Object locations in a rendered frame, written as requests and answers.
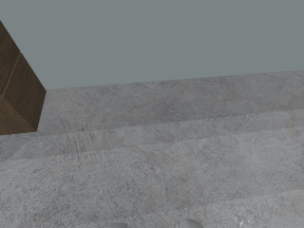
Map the cupboard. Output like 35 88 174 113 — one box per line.
0 20 47 136

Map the right robot hand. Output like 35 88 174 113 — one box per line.
230 214 256 228

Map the robot right thigh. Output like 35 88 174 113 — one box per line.
175 218 204 228

